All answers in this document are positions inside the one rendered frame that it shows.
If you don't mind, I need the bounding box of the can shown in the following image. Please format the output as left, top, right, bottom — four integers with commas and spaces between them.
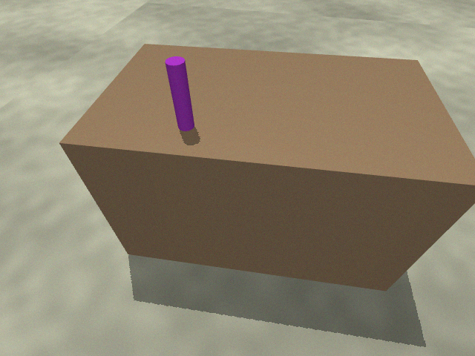
165, 56, 194, 131

